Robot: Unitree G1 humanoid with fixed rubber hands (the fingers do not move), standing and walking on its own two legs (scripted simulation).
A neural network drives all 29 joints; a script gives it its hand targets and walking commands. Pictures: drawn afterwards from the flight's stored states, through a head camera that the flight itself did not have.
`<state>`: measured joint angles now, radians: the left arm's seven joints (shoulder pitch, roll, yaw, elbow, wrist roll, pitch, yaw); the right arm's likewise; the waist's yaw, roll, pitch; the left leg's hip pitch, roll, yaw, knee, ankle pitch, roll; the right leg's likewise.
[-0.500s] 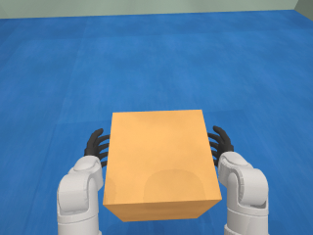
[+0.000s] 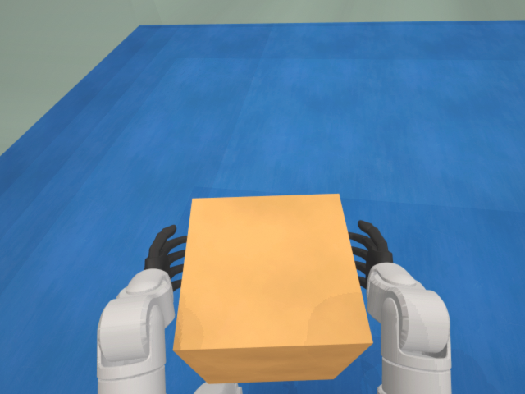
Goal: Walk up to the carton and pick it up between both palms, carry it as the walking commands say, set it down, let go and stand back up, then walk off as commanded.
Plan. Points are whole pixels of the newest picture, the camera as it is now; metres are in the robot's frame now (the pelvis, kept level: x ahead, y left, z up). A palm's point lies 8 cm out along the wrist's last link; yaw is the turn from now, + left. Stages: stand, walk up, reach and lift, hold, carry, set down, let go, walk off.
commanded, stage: carry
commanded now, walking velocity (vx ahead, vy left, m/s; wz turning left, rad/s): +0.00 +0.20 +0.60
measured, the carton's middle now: (268, 296) +0.26 -0.01 +0.01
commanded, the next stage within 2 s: none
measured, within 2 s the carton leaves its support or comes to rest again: neither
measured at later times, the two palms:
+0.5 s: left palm out of the picture +0.18 +0.40 +0.06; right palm (182, 290) +0.27 +0.12 +0.05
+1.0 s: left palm out of the picture +0.04 +0.53 +0.07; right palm (45, 354) +0.18 +0.27 +0.08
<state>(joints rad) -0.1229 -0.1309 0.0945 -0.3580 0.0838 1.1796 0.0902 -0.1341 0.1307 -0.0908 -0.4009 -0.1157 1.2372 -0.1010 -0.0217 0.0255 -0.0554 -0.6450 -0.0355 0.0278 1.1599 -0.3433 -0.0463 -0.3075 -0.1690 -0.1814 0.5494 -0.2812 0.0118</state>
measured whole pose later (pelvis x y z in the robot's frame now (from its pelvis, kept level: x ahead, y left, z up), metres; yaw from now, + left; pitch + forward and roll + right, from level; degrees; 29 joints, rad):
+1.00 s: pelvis -0.12 +0.27 -0.01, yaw +26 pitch +3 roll -1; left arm -0.14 -0.13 0.12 -0.32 0.11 1.21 0.10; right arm -0.16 0.13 -0.10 -0.28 -0.10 1.20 -0.09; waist 0.02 -0.02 -0.09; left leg -0.37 0.01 0.05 0.53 -0.21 0.04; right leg -0.48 -0.07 -0.05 0.94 -0.47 0.07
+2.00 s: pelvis -0.17 +0.25 -0.01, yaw +28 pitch +3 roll -1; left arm -0.15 -0.13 0.10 -0.21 0.12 1.15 0.09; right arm -0.17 0.13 -0.14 -0.22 -0.11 1.16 -0.09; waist 0.00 0.03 -0.14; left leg -0.44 -0.01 0.05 0.47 -0.08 0.05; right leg -0.35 0.00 -0.06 0.54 -0.24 -0.01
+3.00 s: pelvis -0.15 +0.27 -0.01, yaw +25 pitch -3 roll +0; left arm -0.15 -0.13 0.14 0.12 0.18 0.76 0.06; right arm -0.17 0.13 -0.16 0.14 -0.17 0.75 -0.04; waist 0.02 -0.01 -0.01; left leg -0.27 -0.04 0.04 0.49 -0.16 0.05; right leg -0.19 0.01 0.02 0.55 -0.31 -0.01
